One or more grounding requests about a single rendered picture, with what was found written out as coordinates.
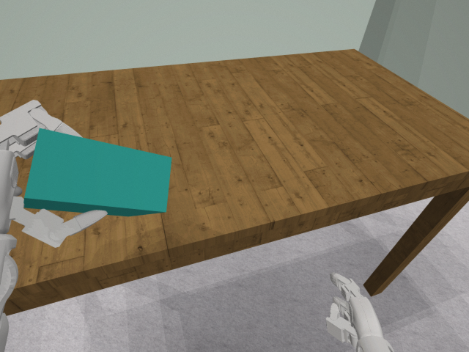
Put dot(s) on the right robot forearm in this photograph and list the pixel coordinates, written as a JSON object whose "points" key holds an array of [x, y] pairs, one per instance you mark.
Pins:
{"points": [[373, 344]]}

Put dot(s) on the robot left hand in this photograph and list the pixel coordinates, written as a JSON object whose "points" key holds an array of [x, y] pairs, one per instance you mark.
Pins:
{"points": [[18, 136]]}

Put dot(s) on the table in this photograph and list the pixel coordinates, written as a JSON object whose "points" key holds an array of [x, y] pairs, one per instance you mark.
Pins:
{"points": [[261, 149]]}

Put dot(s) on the robot right hand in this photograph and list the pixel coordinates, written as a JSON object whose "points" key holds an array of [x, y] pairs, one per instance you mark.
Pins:
{"points": [[360, 319]]}

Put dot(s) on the sponge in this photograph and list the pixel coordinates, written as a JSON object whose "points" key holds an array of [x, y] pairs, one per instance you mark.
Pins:
{"points": [[75, 174]]}

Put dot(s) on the left robot forearm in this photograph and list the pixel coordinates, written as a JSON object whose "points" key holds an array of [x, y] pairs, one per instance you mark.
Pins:
{"points": [[8, 280]]}

